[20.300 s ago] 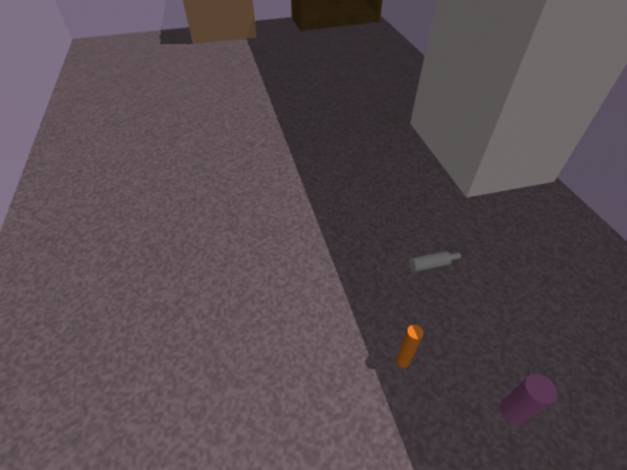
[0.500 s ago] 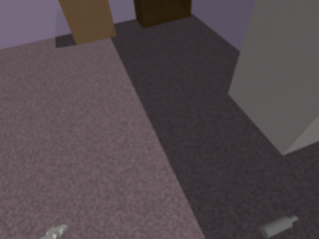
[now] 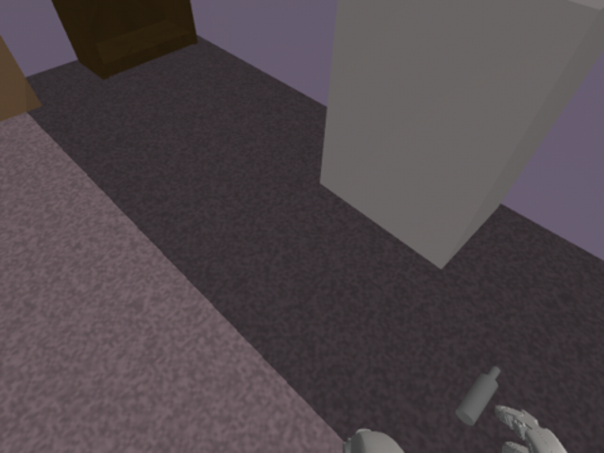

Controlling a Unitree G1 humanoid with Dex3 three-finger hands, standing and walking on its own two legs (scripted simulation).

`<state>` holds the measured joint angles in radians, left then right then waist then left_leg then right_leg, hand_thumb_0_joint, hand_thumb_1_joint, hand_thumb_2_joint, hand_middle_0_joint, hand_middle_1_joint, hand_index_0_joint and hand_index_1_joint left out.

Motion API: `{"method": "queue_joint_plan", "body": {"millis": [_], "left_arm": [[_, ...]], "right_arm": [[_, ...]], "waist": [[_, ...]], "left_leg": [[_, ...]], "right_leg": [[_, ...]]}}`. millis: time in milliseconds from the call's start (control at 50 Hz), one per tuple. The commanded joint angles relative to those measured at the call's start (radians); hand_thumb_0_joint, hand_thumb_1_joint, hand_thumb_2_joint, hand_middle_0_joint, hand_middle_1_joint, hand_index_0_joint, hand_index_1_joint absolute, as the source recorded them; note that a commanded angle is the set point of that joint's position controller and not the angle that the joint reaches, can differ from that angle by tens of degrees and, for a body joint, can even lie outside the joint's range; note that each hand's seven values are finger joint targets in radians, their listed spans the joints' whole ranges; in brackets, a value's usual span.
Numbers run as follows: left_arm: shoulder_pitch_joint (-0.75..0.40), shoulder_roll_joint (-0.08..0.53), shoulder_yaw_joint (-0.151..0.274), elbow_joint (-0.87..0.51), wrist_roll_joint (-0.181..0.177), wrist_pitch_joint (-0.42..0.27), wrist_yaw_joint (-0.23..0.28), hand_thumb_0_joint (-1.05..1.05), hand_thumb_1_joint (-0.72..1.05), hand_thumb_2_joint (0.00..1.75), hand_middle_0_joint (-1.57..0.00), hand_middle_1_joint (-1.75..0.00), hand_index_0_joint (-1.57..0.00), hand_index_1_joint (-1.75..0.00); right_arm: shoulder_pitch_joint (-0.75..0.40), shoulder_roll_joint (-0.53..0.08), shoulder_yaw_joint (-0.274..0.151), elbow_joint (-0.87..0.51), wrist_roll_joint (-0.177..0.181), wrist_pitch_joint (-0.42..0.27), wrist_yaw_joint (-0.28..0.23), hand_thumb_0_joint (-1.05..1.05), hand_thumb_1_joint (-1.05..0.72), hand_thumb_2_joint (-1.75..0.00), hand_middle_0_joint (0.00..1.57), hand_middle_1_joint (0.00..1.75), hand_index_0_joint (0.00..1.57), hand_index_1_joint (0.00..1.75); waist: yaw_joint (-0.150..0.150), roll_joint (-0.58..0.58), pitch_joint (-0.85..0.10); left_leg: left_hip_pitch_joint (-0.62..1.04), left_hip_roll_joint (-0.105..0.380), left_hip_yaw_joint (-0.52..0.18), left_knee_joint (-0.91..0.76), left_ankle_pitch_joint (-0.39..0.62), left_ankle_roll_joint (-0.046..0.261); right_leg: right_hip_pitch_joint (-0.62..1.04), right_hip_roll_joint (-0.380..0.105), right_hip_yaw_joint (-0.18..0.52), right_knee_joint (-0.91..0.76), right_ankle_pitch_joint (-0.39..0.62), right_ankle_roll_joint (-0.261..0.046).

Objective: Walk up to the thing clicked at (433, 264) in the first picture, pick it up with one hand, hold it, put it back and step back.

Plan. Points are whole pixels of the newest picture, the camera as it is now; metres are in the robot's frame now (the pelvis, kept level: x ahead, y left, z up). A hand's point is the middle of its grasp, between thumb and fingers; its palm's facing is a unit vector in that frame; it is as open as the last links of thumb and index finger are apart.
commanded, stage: walk up
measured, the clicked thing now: (481, 392) +0.40 -0.58 -0.74
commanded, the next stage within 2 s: none
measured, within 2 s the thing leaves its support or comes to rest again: neither
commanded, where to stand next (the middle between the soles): +0.20 +0.00 m, yaw -55 degrees
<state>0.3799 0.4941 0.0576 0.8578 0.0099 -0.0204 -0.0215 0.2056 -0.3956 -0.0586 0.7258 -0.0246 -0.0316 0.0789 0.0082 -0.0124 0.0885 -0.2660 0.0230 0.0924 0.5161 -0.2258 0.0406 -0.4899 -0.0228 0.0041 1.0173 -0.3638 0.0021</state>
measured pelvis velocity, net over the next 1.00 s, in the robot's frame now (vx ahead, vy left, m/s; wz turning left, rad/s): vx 0.14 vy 0.09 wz -0.77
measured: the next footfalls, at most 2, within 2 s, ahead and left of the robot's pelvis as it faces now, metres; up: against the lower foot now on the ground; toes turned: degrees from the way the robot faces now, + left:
right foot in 0.28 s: +0.18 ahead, -0.11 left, +0.00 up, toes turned -18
left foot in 0.56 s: +0.33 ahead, +0.17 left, +0.00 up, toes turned -24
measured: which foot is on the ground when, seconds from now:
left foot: down 0.00-0.30, up 0.32-0.54, down 0.56-0.94, up 0.96-1.00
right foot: up 0.00-0.26, down 0.28-0.56, up 0.58-0.92, down 0.94-1.00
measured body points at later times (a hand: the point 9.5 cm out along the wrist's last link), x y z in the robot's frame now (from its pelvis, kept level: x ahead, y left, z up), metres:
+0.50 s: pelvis +0.16 +0.06 -0.02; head +0.20 +0.03 +0.42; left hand +0.40 +0.29 -0.11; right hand +0.12 -0.26 -0.13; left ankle +0.24 +0.19 -0.70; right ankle +0.14 -0.10 -0.74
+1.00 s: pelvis +0.14 +0.09 -0.04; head +0.17 +0.05 +0.40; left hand +0.45 +0.26 -0.14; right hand -0.07 -0.23 -0.12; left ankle +0.28 +0.18 -0.72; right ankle +0.05 -0.02 -0.74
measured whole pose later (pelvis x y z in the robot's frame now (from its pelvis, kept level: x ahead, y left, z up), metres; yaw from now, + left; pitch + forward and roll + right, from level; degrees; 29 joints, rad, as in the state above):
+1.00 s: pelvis +0.14 +0.09 -0.04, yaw -44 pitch -1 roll -2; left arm 0.24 0.45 0.10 0.75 0.04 0.04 -0.07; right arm 0.28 -0.53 -0.09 0.79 -0.02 0.00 -0.05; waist -0.01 0.04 0.13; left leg -0.53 0.23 0.08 1.03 -0.52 0.00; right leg -0.40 0.00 0.00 0.87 -0.45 0.01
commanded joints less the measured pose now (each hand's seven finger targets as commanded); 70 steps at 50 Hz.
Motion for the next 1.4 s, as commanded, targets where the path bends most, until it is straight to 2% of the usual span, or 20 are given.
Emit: {"method": "queue_joint_plan", "body": {"millis": [0,180,240,300,400,500,540,560,680,800,880,900,920,940,1140,1160,1180,1200,1260,1380], "left_arm": [[0.003,0.142,0.051,-0.094,-0.001,-0.018,-0.017,0.00,0.90,0.90,-0.20,-0.30,-0.20,-0.30],[-0.122,0.117,0.034,-0.155,-0.008,-0.011,0.009,0.00,0.90,0.90,-0.20,-0.30,-0.20,-0.30],[0.048,0.144,0.057,-0.109,-0.002,-0.025,0.032,0.00,0.90,0.90,-0.20,-0.30,-0.20,-0.30],[0.126,0.291,0.096,-0.142,-0.021,-0.033,0.068,0.00,0.90,0.90,-0.20,-0.30,-0.20,-0.30],[-0.162,0.187,0.051,-0.210,-0.004,-0.024,0.073,0.00,0.90,0.90,-0.20,-0.30,-0.20,-0.30],[-0.257,0.167,0.050,-0.280,0.003,0.023,0.046,0.00,0.90,0.90,-0.20,-0.30,-0.20,-0.30],[-0.214,0.067,0.031,-0.315,0.008,0.052,0.047,0.00,0.90,0.90,-0.20,-0.30,-0.20,-0.30],[-0.181,0.143,0.043,-0.296,0.016,0.073,0.051,0.00,0.90,0.90,-0.20,-0.30,-0.20,-0.30],[-0.144,0.113,0.079,-0.234,0.008,0.086,-0.027,0.00,0.90,0.90,-0.20,-0.30,-0.20,-0.30],[-0.220,0.112,0.090,-0.247,0.012,0.078,-0.045,0.00,0.90,0.90,-0.20,-0.30,-0.20,-0.30],[-0.015,0.115,0.109,-0.132,0.011,0.062,-0.042,0.00,0.90,0.90,-0.20,-0.30,-0.20,-0.30],[0.058,0.161,0.136,-0.093,0.023,0.054,-0.035,0.00,0.90,0.90,-0.20,-0.30,-0.20,-0.30],[0.113,0.243,0.158,-0.096,0.036,0.047,-0.023,0.00,0.90,0.90,-0.20,-0.30,-0.20,-0.30],[0.010,0.324,0.150,-0.165,0.039,0.039,-0.018,0.00,0.90,0.90,-0.20,-0.30,-0.20,-0.30],[-0.202,0.151,0.052,-0.143,-0.004,0.012,0.021,0.00,0.90,0.90,-0.20,-0.30,-0.20,-0.30],[-0.416,0.128,0.065,-0.236,0.017,0.025,0.010,0.00,0.90,0.90,-0.20,-0.30,-0.20,-0.30],[-0.399,0.092,0.053,-0.268,0.003,0.036,0.017,0.00,0.90,0.90,-0.20,-0.30,-0.20,-0.30],[-0.315,0.138,0.052,-0.245,0.012,0.034,0.027,0.00,0.90,0.90,-0.20,-0.30,-0.20,-0.30],[-0.267,0.150,0.066,-0.169,0.003,0.042,0.014,0.00,0.90,0.90,-0.20,-0.30,-0.20,-0.30],[-0.328,0.077,0.069,-0.207,0.002,0.051,0.003,0.00,0.90,0.90,-0.20,-0.30,-0.20,-0.30]], "right_arm": [[0.031,-0.268,-0.092,-0.084,0.013,-0.027,-0.018,0.00,-0.90,-0.90,0.20,0.30,0.20,0.30],[0.101,-0.249,-0.095,-0.116,0.011,0.005,-0.019,0.00,-0.90,-0.90,0.20,0.30,0.20,0.30],[0.054,-0.246,-0.095,-0.143,0.039,0.018,-0.028,0.00,-0.90,-0.90,0.20,0.30,0.20,0.30],[0.068,-0.249,-0.086,-0.168,0.049,0.020,-0.041,0.00,-0.90,-0.90,0.20,0.30,0.20,0.30],[0.134,-0.224,-0.067,-0.036,0.038,0.023,-0.049,0.00,-0.90,-0.90,0.20,0.30,0.20,0.30],[0.298,-0.194,-0.079,0.025,0.034,-0.003,-0.096,0.00,-0.90,-0.90,0.20,0.30,0.20,0.30],[0.258,-0.360,-0.116,-0.019,0.000,-0.011,-0.121,0.00,-0.90,-0.90,0.20,0.30,0.20,0.30],[0.164,-0.434,-0.134,-0.049,0.028,-0.008,-0.121,0.00,-0.90,-0.90,0.20,0.30,0.20,0.30],[0.103,-0.337,-0.110,-0.034,0.010,-0.030,-0.156,0.00,-0.90,-0.90,0.20,0.30,0.20,0.30],[0.173,-0.383,-0.117,-0.036,0.002,-0.041,-0.154,0.00,-0.90,-0.90,0.20,0.30,0.20,0.30],[0.033,-0.383,-0.102,-0.062,-0.003,-0.023,-0.130,0.00,-0.90,-0.90,0.20,0.30,0.20,0.30],[0.071,-0.322,-0.081,-0.054,-0.006,-0.011,-0.125,0.00,-0.90,-0.90,0.20,0.30,0.20,0.30],[0.079,-0.235,-0.049,-0.066,0.000,-0.005,-0.122,0.00,-0.90,-0.90,0.20,0.30,0.20,0.30],[-0.043,-0.230,-0.046,-0.103,0.023,-0.007,-0.137,0.00,-0.90,-0.90,0.20,0.30,0.20,0.30],[0.202,-0.253,-0.048,0.094,0.002,-0.046,-0.103,0.00,-0.90,-0.90,0.20,0.30,0.20,0.30],[0.343,-0.292,-0.064,0.091,0.011,-0.022,-0.106,0.00,-0.90,-0.90,0.20,0.30,0.20,0.30],[0.280,-0.401,-0.084,0.068,0.003,-0.021,-0.102,0.00,-0.90,-0.90,0.20,0.30,0.20,0.30],[0.214,-0.452,-0.098,0.047,0.007,-0.019,-0.105,0.00,-0.90,-0.90,0.20,0.30,0.20,0.30],[0.110,-0.345,-0.067,0.024,0.017,-0.017,-0.125,0.00,-0.90,-0.90,0.20,0.30,0.20,0.30],[0.172,-0.304,-0.073,-0.008,-0.014,-0.004,-0.106,0.00,-0.90,-0.90,0.20,0.30,0.20,0.30]], "waist": [[-0.055,0.186,-0.019],[-0.087,0.085,-0.029],[0.043,0.069,-0.158],[0.120,-0.191,-0.230],[-0.034,-0.103,-0.087],[-0.112,-0.132,-0.159],[-0.087,0.259,-0.130],[-0.063,0.228,-0.134],[-0.008,0.211,-0.133],[-0.048,0.223,-0.186],[0.052,0.196,-0.197],[0.087,0.063,-0.198],[0.128,-0.201,-0.132],[0.112,-0.315,-0.069],[-0.085,-0.081,-0.065],[-0.122,0.001,-0.080],[-0.065,0.162,-0.039],[-0.025,0.190,-0.018],[0.031,0.115,-0.043],[-0.007,0.161,-0.106]], "left_leg": [[0.170,0.272,-0.214,-0.318,-0.230,0.126],[0.191,0.254,0.032,-0.130,0.402,0.020],[-0.001,0.228,0.101,0.245,0.648,-0.010],[-0.498,-0.006,-0.143,0.904,-0.428,-0.111],[-0.216,0.063,-0.095,0.518,-0.255,-0.060],[0.095,-0.051,0.027,0.106,0.123,-0.037],[0.098,0.434,-0.507,-0.078,0.351,0.122],[-0.003,0.591,-0.649,-0.128,0.387,0.281],[0.065,0.336,-0.219,0.008,0.320,0.157],[0.140,0.426,-0.158,0.069,0.453,0.199],[-0.103,0.324,0.007,0.192,0.014,0.112],[-0.240,0.264,0.044,0.371,-0.121,0.070],[-0.480,0.152,0.080,0.609,-0.315,0.015],[-0.578,0.062,0.006,0.653,-0.420,-0.042],[0.077,0.010,-0.063,0.108,-0.116,0.007],[0.069,0.176,-0.483,-0.094,0.056,0.038],[0.113,0.278,-0.934,-0.243,0.136,0.104],[0.105,0.320,-1.042,-0.282,-0.037,0.182],[0.069,0.164,-0.676,-0.174,-0.047,0.119],[-0.057,0.089,-0.601,-0.158,-0.015,0.115]], "right_leg": [[-0.133,-0.080,0.006,-0.116,0.077,0.014],[0.048,-0.027,-0.123,-0.359,0.169,-0.001],[0.417,0.016,-0.090,-0.445,0.106,-0.099],[0.661,-0.414,0.766,-0.607,0.338,-0.443],[0.197,-0.135,0.234,-0.501,0.428,-0.218],[-0.005,-0.008,0.157,-0.188,0.533,-0.137],[-0.231,0.134,0.118,0.164,-0.230,-0.019],[-0.163,0.088,0.193,0.335,-0.279,-0.004],[-0.171,0.004,0.120,0.265,-0.092,0.002],[-0.100,-0.037,0.021,0.021,-0.190,0.001],[0.242,0.049,-0.118,-0.358,-0.027,-0.020],[0.390,0.075,-0.084,-0.398,-0.032,-0.038],[0.454,-0.077,0.258,-0.550,-0.200,-0.114],[0.275,-0.273,0.688,-0.709,-0.226,-0.272],[-0.078,-0.103,0.257,-0.318,0.148,-0.148],[-0.035,-0.046,-0.049,0.015,0.037,-0.041],[-0.205,0.135,0.038,0.064,-0.235,0.004],[-0.237,0.094,0.131,0.116,-0.261,-0.005],[-0.163,0.031,0.124,0.098,-0.104,-0.016],[0.057,0.087,0.068,-0.111,-0.085,-0.016]]}}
